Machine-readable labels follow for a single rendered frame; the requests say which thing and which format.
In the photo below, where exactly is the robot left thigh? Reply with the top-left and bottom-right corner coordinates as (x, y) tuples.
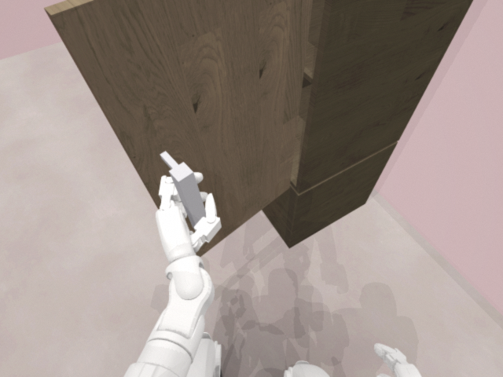
(186, 339), (222, 377)

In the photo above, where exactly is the cupboard door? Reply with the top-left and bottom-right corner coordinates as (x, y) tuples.
(44, 0), (313, 257)

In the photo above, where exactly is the left robot hand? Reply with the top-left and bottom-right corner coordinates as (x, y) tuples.
(156, 172), (222, 264)

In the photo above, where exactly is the right robot hand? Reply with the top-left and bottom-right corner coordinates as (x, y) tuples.
(374, 343), (422, 377)

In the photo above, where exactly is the handle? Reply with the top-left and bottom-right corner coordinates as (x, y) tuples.
(160, 151), (206, 228)

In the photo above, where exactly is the robot left forearm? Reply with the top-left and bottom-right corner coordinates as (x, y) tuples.
(124, 255), (215, 377)

